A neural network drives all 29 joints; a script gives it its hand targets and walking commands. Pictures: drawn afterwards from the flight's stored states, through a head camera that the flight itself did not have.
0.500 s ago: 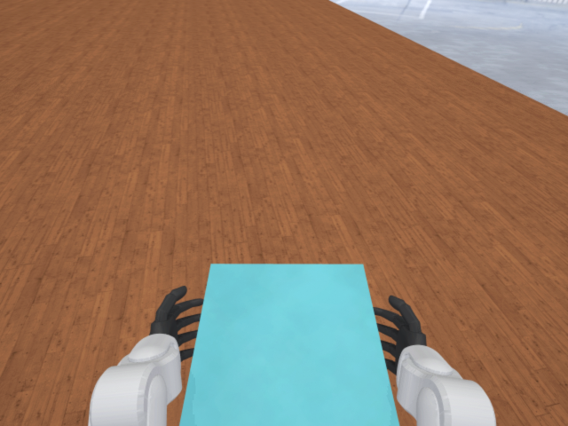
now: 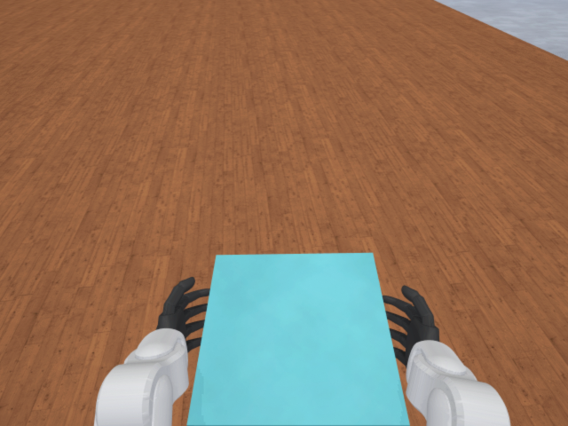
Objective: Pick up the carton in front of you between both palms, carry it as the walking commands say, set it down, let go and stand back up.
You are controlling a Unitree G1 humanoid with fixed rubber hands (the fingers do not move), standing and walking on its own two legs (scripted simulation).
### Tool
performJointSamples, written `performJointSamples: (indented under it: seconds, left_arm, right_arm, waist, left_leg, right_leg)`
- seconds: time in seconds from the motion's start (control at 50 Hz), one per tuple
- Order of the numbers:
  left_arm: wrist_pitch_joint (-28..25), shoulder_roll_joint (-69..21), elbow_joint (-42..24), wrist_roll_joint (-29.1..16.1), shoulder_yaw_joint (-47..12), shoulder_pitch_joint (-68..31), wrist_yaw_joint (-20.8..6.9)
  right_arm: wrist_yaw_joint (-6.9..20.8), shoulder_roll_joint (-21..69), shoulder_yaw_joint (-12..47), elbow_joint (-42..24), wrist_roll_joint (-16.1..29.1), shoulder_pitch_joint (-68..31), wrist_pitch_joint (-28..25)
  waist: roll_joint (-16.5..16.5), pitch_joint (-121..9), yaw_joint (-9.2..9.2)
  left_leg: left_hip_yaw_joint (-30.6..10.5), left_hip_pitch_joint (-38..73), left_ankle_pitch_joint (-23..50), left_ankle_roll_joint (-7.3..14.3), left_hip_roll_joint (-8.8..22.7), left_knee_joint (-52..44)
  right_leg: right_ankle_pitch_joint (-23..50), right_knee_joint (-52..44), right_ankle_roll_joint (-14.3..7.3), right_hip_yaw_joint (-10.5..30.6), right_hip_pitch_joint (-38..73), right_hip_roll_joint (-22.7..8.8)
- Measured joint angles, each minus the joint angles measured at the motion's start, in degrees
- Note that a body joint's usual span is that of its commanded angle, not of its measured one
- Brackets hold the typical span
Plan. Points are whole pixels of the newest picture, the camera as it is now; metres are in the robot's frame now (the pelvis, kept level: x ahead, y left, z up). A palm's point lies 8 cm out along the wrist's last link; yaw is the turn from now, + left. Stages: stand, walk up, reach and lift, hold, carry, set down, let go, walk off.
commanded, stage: carry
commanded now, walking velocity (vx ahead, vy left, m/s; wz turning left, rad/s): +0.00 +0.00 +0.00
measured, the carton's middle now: (295, 364) +0.24 +0.00 +0.00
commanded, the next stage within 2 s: none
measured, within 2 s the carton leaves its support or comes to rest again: neither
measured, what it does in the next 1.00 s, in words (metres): walks ahead: left foot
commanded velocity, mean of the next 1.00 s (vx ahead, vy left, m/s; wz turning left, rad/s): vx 0.00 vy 0.00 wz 0.00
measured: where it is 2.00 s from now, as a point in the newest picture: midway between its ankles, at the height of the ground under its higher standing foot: outside the picture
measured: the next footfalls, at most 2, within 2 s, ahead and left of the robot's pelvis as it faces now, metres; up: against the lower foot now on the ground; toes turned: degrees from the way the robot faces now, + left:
left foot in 0.32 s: +0.32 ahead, +0.12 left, +0.00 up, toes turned +9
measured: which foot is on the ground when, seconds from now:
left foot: up 0.00-0.30, down 0.32-1.00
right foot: down 0.00-1.00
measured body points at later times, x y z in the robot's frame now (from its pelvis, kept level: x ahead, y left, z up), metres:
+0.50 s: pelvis +0.23 +0.03 +0.01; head +0.21 +0.04 +0.46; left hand +0.48 +0.17 +0.08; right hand +0.46 -0.13 +0.08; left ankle +0.28 +0.11 -0.73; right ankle +0.11 -0.09 -0.73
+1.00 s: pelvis +0.22 +0.01 +0.00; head +0.21 +0.01 +0.45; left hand +0.51 +0.15 +0.04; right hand +0.49 -0.15 +0.04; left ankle +0.28 +0.11 -0.73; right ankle +0.11 -0.09 -0.73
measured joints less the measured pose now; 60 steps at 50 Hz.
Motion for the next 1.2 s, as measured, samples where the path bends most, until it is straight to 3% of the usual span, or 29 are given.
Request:
performJointSamples:
  seconds: [0.04,0.08,0.22,0.3,0.32,0.36,0.4,0.5,0.74,0.94,1.2]
  left_arm:
    - [-0.2,-0.1,0.0,0.1,0.2,0.7,-0.2]
    - [-0.7,-0.2,-0.8,0.3,0.4,1.5,-0.4]
    - [-2.6,-0.2,-4.4,0.0,0.1,2.2,-0.6]
    - [-1.7,-0.2,-6.0,0.0,-0.3,2.2,-0.6]
    - [-1.3,-0.2,-6.1,0.1,-0.3,2.0,-0.6]
    - [-0.2,0.0,-4.9,0.3,0.8,0.6,-0.7]
    - [1.0,0.1,-3.7,0.7,1.4,-0.2,-0.6]
    - [1.8,0.1,-1.4,1.5,1.1,-0.7,-0.6]
    - [-2.9,0.2,5.3,5.1,1.2,-3.5,-2.8]
    - [-9.7,0.2,16.9,8.0,2.5,-6.7,-4.1]
    - [-24.2,-0.6,36.9,12.8,7.7,-14.5,-6.1]
  right_arm:
    - [0.1,0.0,0.4,0.5,-0.2,-0.1,0.0]
    - [0.5,0.0,1.0,0.6,-0.4,0.0,-0.5]
    - [0.8,0.1,1.9,-2.9,-0.8,0.9,-2.7]
    - [0.6,0.2,1.8,-4.9,-0.6,1.2,-1.7]
    - [0.6,0.2,1.9,-4.9,-0.6,1.2,-1.5]
    - [0.4,0.1,2.2,-2.4,-0.6,0.3,-1.6]
    - [0.3,0.0,2.0,-0.1,-0.4,-0.8,-1.3]
    - [0.6,0.0,1.3,2.2,-0.5,-0.8,-1.0]
    - [2.6,-0.2,1.2,8.4,-4.1,-4.4,-4.7]
    - [4.6,-0.2,0.2,19.2,-7.8,-7.2,-11.1]
    - [6.9,0.6,-5.4,39.4,-12.7,-14.9,-25.7]
  waist:
    - [-0.5,1.2,0.2]
    - [-0.8,2.3,0.48]
    - [-0.7,3.3,0.36]
    - [-0.7,2.0,-0.17]
    - [-0.9,1.5,-0.28]
    - [-3.9,0.7,-0.61]
    - [-5.2,0.2,-0.7]
    - [-5.1,0.2,-1.02]
    - [-3.4,0.8,-1.22]
    - [-3.1,1.8,-0.66]
    - [-2.7,3.9,-1.05]
  left_leg:
    - [-0.6,-7.7,2.6,0.9,-0.4,6.9]
    - [0.0,-12.9,5.3,1.0,0.0,4.8]
    - [2.4,-18.2,15.5,-0.2,0.1,-18.8]
    - [5.1,-13.0,27.0,-0.4,-0.7,-30.7]
    - [5.8,-11.0,27.8,0.7,-0.8,-32.4]
    - [7.1,-10.0,21.4,3.5,-2.3,-30.7]
    - [7.9,-9.6,18.2,4.7,-2.9,-29.6]
    - [8.4,-8.4,16.0,4.3,-3.0,-29.2]
    - [8.4,-9.8,12.2,3.6,-1.8,-24.4]
    - [7.9,-9.1,13.0,2.9,-1.0,-24.4]
    - [7.4,-9.0,16.7,2.6,-0.1,-26.9]
  right_leg:
    - [0.0,-3.3,1.0,0.0,3.2,0.0]
    - [0.1,-6.8,1.0,0.3,6.4,0.2]
    - [-3.4,-11.3,2.8,1.5,15.0,0.4]
    - [-9.6,-7.0,4.8,2.1,18.4,0.4]
    - [-11.9,-4.6,5.4,2.5,18.7,0.3]
    - [-14.8,-0.1,6.5,4.0,18.0,-1.7]
    - [-15.7,1.1,7.2,6.2,16.9,-2.2]
    - [-14.1,-3.4,7.5,7.4,18.1,-2.1]
    - [-16.7,-0.9,7.2,7.7,17.7,-1.6]
    - [-16.7,-0.4,6.2,7.4,18.3,-0.7]
    - [-14.7,-0.2,5.1,7.1,17.1,0.5]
